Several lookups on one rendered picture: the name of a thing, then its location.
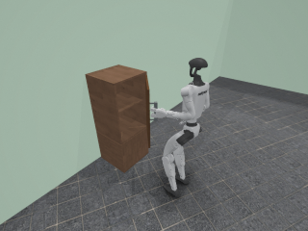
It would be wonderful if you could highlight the cupboard door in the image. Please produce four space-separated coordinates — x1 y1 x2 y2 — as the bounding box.
145 74 151 148

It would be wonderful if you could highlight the handle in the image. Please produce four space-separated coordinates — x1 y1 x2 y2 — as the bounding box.
149 101 158 121

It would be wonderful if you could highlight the robot right upper arm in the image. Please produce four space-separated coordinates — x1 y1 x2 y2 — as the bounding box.
203 82 210 110

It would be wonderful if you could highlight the robot right foot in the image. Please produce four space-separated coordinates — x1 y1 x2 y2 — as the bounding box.
175 173 189 186

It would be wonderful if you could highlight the robot left upper arm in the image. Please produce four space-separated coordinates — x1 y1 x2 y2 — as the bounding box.
180 85 196 120

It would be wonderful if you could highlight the robot left shin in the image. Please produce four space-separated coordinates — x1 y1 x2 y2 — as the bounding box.
162 156 177 191

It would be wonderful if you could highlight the robot left hand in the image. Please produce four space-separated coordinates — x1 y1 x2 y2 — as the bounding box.
150 106 166 118

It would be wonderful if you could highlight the robot left forearm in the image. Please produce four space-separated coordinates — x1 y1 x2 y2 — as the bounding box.
166 110 193 121

